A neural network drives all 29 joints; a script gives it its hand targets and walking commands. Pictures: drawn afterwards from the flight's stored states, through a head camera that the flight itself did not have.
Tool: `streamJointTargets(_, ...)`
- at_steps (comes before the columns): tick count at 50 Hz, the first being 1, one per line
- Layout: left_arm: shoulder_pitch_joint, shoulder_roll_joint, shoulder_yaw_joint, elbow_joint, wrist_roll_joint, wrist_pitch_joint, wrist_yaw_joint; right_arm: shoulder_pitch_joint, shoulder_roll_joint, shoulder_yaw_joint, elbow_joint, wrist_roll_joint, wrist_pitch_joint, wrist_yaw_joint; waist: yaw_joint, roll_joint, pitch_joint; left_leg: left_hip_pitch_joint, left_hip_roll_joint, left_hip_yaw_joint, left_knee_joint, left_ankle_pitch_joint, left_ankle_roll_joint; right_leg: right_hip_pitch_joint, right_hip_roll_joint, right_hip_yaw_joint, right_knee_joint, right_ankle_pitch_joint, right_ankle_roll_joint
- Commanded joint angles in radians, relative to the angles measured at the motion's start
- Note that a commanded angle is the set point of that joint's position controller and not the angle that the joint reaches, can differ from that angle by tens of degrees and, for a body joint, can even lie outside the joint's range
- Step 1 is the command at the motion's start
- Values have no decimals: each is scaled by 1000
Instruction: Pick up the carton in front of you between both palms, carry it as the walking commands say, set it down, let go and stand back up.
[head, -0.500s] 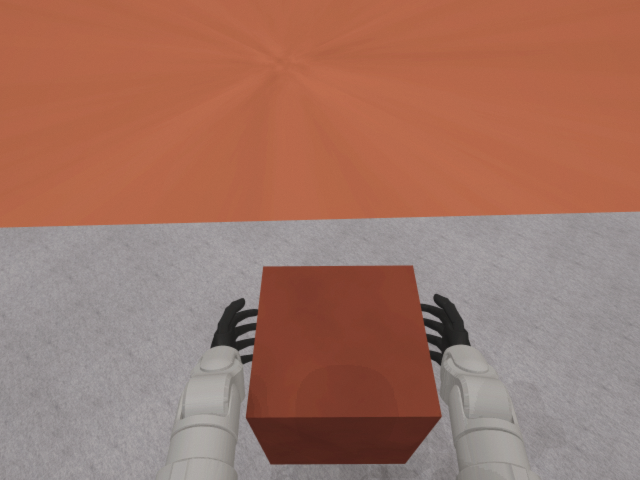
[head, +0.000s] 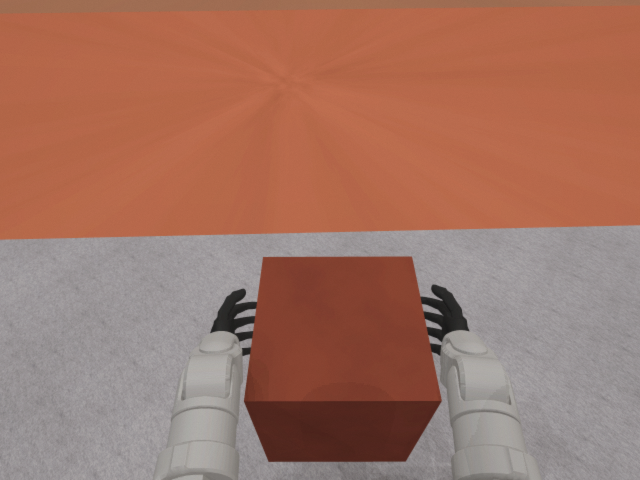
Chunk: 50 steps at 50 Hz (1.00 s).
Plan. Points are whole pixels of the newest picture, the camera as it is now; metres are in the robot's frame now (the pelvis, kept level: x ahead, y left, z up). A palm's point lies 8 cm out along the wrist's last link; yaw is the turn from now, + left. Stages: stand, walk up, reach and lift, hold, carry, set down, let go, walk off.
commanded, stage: reach and lift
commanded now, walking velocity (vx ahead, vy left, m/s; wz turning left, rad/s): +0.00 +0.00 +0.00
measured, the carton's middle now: (337, 363) +0.32 +0.00 -0.05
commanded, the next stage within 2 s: hold in 0.56 s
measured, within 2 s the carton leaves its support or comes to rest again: neither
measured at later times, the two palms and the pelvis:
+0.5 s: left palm (223, 340) +0.30 +0.15 +0.04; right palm (454, 335) +0.30 -0.15 +0.04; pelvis +0.02 +0.00 +0.01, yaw +0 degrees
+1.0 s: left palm (218, 342) +0.29 +0.15 +0.05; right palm (457, 337) +0.29 -0.15 +0.06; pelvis +0.00 +0.00 +0.00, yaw +0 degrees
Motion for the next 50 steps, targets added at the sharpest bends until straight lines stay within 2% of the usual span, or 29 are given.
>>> streamJointTargets(1,-508,-953,-544,-26,-245,-30,-266,-441,957,556,49,230,15,252,10,5,-245,72,-60,90,-112,107,3,128,57,-88,-95,131,0)
streamJointTargets(9,-454,-939,-601,-148,-284,-9,-256,-334,955,593,-33,245,39,238,0,-6,-266,134,-64,81,-119,264,-2,188,62,-78,-108,299,7)
streamJointTargets(14,-419,-938,-626,-184,-297,4,-253,-311,947,614,-87,262,48,234,-3,8,-268,152,-65,77,-126,294,-6,207,64,-73,-113,328,6)
streamJointTargets(21,-395,-929,-630,-205,-298,20,-248,-311,932,618,-110,269,64,239,6,10,-239,154,-63,72,-141,280,-5,205,68,-77,-121,299,5)
streamJointTargets(27,-424,-926,-618,-196,-295,32,-250,-345,925,609,-101,265,74,246,10,6,-213,146,-61,76,-147,221,-2,188,69,-80,-127,231,2)
streamJointTargets(33,-480,-942,-698,-293,-344,65,-255,-377,961,681,-178,313,108,241,7,9,-272,187,-64,74,-153,236,-3,221,67,-73,-135,254,7)
streamJointTargets(35,-476,-912,-672,-277,-331,87,-251,-366,939,656,-152,301,131,234,7,9,-219,167,-60,75,-165,185,-2,208,63,-72,-148,203,4)
streamJointTargets(39,-490,-858,-560,-153,-269,102,-256,-379,892,552,-38,240,147,234,7,2,-74,95,-52,95,-183,0,9,149,55,-87,-167,19,-4)
streamJointTargets(41,-526,-877,-556,-126,-268,92,-268,-427,909,552,-33,242,137,241,8,-3,-84,92,-52,101,-177,-31,14,144,52,-90,-168,-19,-4)
streamJointTargets(45,-594,-928,-590,-146,-292,74,-285,-506,959,592,-68,271,120,252,11,-7,-166,111,-53,99,-165,4,13,167,50,-86,-157,20,0)
streamJointTargets(50,-604,-941,-617,-191,-305,72,-276,-501,973,616,-92,282,120,249,10,5,-231,139,-53,88,-158,71,7,198,56,-84,-141,96,-1)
